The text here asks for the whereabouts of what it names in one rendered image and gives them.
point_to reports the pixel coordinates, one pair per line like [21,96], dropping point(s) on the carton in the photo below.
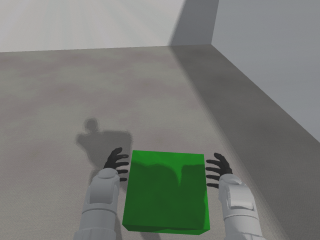
[167,193]

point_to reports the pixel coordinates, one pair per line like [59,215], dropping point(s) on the robot right hand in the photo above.
[224,169]

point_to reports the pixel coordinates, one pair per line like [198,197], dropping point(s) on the robot right forearm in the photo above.
[239,209]

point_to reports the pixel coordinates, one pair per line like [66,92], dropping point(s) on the robot left hand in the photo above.
[111,162]

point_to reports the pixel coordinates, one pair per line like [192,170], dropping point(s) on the robot left forearm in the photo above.
[100,207]

